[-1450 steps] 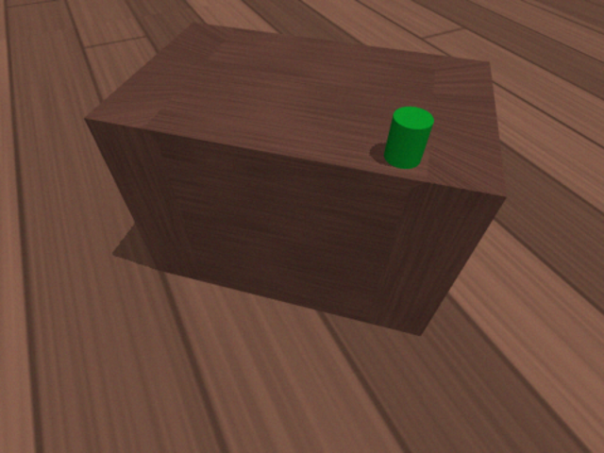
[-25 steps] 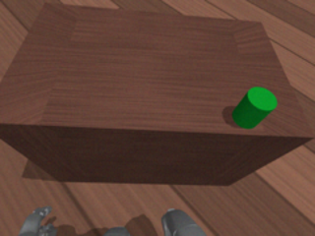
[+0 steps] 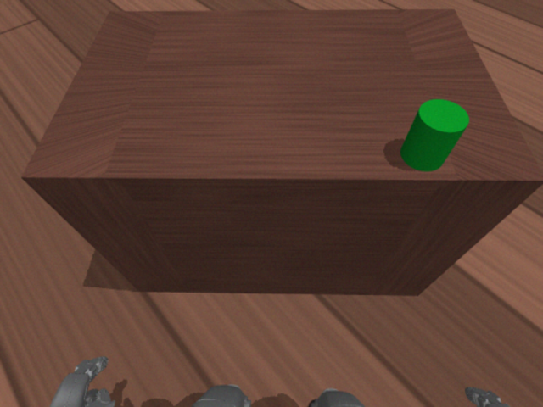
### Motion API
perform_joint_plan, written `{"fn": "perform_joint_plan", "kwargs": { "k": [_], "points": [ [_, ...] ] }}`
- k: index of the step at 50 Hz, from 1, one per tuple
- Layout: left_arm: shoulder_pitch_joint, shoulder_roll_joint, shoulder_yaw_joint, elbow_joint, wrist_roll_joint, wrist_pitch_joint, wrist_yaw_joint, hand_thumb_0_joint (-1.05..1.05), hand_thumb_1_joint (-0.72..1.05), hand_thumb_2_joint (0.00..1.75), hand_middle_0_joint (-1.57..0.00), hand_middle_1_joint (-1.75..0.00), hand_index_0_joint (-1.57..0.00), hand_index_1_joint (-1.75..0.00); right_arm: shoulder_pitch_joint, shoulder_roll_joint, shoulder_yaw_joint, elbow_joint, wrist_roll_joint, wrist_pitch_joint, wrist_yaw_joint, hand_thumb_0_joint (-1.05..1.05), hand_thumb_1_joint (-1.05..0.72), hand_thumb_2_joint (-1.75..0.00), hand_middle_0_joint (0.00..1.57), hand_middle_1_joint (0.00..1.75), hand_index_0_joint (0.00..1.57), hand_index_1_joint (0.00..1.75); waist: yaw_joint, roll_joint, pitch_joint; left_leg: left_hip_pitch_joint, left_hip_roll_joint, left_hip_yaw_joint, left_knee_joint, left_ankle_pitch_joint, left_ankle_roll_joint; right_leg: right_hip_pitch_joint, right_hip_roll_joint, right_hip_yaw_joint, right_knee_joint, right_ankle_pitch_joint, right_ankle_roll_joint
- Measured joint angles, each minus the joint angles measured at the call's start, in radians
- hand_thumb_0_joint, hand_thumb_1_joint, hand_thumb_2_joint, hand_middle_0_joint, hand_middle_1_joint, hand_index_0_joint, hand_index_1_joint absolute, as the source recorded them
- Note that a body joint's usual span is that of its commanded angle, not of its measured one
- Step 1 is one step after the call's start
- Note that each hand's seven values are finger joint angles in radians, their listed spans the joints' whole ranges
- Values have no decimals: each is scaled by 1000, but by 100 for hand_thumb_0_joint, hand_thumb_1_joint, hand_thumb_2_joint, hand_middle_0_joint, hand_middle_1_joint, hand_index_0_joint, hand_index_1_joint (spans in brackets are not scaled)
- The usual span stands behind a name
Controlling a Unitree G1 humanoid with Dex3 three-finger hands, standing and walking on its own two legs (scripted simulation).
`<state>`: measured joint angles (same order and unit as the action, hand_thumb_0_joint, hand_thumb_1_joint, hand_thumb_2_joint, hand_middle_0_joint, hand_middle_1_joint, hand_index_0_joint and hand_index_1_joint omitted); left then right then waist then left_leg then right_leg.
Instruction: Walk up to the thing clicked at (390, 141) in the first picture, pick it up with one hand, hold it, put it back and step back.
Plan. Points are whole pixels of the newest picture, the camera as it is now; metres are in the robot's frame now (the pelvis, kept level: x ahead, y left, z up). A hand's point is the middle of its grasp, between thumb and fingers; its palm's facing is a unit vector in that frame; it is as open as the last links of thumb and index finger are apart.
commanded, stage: step back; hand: right
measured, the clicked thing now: (432, 136) +0.58 -0.29 -0.01
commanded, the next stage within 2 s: none
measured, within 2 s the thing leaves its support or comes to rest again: neither
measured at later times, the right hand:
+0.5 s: hand out of the picture -0.03 -0.31 -0.15, palm faces +0.02 +0.91 -0.42, open 7.4 cm
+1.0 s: hand out of the picture -0.19 -0.31 -0.14, palm faces -0.05 +0.91 -0.42, open 7.4 cm
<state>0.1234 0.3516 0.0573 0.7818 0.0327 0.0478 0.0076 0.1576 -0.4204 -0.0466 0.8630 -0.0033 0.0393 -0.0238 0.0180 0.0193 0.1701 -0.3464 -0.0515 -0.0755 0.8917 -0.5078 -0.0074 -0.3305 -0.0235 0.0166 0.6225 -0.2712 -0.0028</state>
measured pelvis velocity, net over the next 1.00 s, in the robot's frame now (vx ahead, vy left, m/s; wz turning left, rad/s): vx -0.31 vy -0.04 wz -0.02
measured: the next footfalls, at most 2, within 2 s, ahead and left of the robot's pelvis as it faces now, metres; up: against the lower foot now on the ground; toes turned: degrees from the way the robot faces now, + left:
left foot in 0.06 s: +0.01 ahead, +0.12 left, +0.00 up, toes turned -1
right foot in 0.44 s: -0.13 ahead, -0.16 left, +0.00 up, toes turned -1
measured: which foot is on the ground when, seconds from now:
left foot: up 0.00-0.04, down 0.06-0.46, up 0.48-0.74, down 0.76-1.00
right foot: down 0.00-0.08, up 0.10-0.42, down 0.44-0.78, up 0.80-1.00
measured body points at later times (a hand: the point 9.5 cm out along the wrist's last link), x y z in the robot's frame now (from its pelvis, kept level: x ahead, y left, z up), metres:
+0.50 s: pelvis -0.15 -0.03 -0.01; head -0.10 -0.04 +0.43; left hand -0.06 +0.29 -0.12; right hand -0.03 -0.36 -0.12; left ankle -0.05 +0.12 -0.71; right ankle -0.17 -0.16 -0.73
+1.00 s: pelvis -0.31 -0.04 +0.00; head -0.26 -0.03 +0.44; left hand -0.20 +0.27 -0.12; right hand -0.19 -0.35 -0.11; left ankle -0.24 +0.09 -0.73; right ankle -0.34 -0.18 -0.67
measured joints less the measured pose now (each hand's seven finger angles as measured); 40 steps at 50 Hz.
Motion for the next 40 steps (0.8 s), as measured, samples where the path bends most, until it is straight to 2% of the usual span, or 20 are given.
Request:
{"fn": "perform_joint_plan", "kwargs": {
  "k": [2,4,5,7,9,12,17,19,21,22,23,24,26,29,32,35,37,38,39,40],
  "points": [
    [-12,13,-1,-21,-6,3,-2,0,90,90,-20,-30,-21,-30,8,1,-3,2,-7,-6,4,0,-91,-90,20,30,20,30,-6,-9,6,64,21,29,-168,80,7,-35,-9,-13,44,-7,10],
    [-29,34,3,-26,-14,13,-4,0,90,90,-20,-30,-21,-30,5,20,-9,10,-20,-15,5,0,-91,-90,20,30,20,30,-1,-54,28,93,2,59,-242,159,19,-68,-33,8,102,-16,11],
    [-32,38,8,-19,-18,20,-2,0,90,90,-20,-30,-21,-30,4,29,-5,12,-23,-15,12,0,-91,-90,20,30,20,30,4,-67,33,87,0,68,-233,158,24,-83,-16,40,144,-85,2],
    [-30,40,14,4,-15,34,3,0,91,90,-20,-30,-21,-30,8,39,2,10,-28,-18,22,0,-91,-90,20,30,21,30,-14,-55,27,69,23,51,-227,167,30,-119,65,99,316,-226,-7],
    [-18,48,20,17,-22,40,4,0,91,90,-20,-30,-20,-30,12,53,10,11,-30,-19,20,0,-90,-90,21,30,21,30,-17,-59,14,65,41,47,-263,199,26,-148,123,138,482,-250,-13],
    [11,53,29,21,-24,32,-1,0,91,90,-20,-30,-20,-30,7,58,11,2,-30,-18,14,0,-90,-90,21,31,21,30,-10,-58,4,52,67,53,-302,243,24,-140,143,142,582,-240,5],
    [53,57,32,34,-16,31,-9,0,91,90,-20,-30,-20,-30,-22,45,4,-39,-29,-22,9,0,-90,-90,21,31,21,30,-1,-47,14,7,103,73,-301,284,16,-37,97,119,423,-248,36],
    [64,57,30,43,-16,27,-12,0,91,90,-20,-30,-20,-30,-37,34,3,-55,-30,-18,9,0,-90,-90,21,31,21,30,2,-39,16,-22,117,81,-277,291,5,20,65,90,276,-231,33],
    [70,55,28,57,-14,19,-16,0,91,90,-20,-30,-20,-30,-48,19,2,-65,-26,-10,11,0,-90,-90,21,31,21,30,3,-29,12,-59,127,84,-238,292,-10,90,40,57,93,-153,19],
    [69,48,29,67,-11,13,-17,0,91,90,-20,-30,-20,-30,-54,8,0,-65,-22,-4,12,0,-90,-90,21,31,21,30,4,-12,11,-80,139,76,-212,291,-20,114,44,41,31,-133,15],
    [64,30,28,79,-5,10,-18,0,91,90,-20,-30,-20,-30,-60,-6,-6,-60,-17,3,11,0,-90,-90,21,31,21,30,-8,27,19,-96,152,46,-190,288,-11,118,65,17,26,-126,11],
    [67,20,23,81,-2,10,-22,0,91,90,-20,-30,-20,-30,-58,-10,-12,-50,-12,10,6,0,-90,-90,21,31,21,30,-13,41,14,-117,131,10,-150,208,-3,106,66,3,40,-123,6],
    [84,12,13,73,1,9,-27,0,91,90,-20,-30,-21,-30,-46,-5,-16,-30,-5,24,-2,0,-90,-90,21,30,21,30,8,17,-6,-157,45,-30,21,53,1,75,38,23,60,-113,-4],
    [90,-4,5,70,5,11,-20,0,90,90,-20,-30,-21,-30,-18,-10,-13,-21,4,17,-4,0,-91,-90,20,30,20,30,13,8,-23,-176,-37,-54,213,25,7,55,7,30,29,-69,-4],
    [74,-2,3,49,9,10,-10,0,90,90,-20,-30,-21,-30,10,-10,-7,-15,2,6,-5,0,-91,-90,20,30,20,30,7,9,-24,-125,-45,-37,213,11,-3,27,-4,17,18,-37,-3],
    [43,11,4,14,9,4,2,0,90,90,-20,-30,-21,-30,28,2,-4,-6,-7,6,-2,0,-91,-90,20,30,20,30,1,5,-11,-35,-15,1,59,-7,-4,-8,-12,-10,32,-17,0],
    [17,24,4,-6,1,6,6,0,90,90,-20,-30,-21,-30,37,13,-2,-1,-12,1,3,0,-91,-90,20,30,20,30,-6,-5,-1,42,9,34,-117,50,5,-41,-21,-30,66,-16,4],
    [5,32,3,-15,-4,10,5,0,90,90,-20,-30,-21,-30,41,18,-3,1,-15,-4,5,0,-91,-90,20,30,20,30,-10,-11,3,80,15,46,-215,127,11,-61,-28,-38,94,-20,8],
    [-13,43,6,-16,-8,13,6,0,90,90,-20,-30,-21,-30,33,34,-5,12,-20,-7,5,0,-91,-90,20,30,20,30,-4,-43,21,89,-3,61,-238,163,18,-74,-47,-24,120,-22,11],
    [-24,47,9,-14,-12,18,7,0,90,90,-20,-30,-21,-30,27,45,-1,17,-23,-5,10,0,-91,-90,20,30,20,30,6,-63,32,85,-9,75,-231,168,22,-88,-41,2,147,-50,3]
  ]
}}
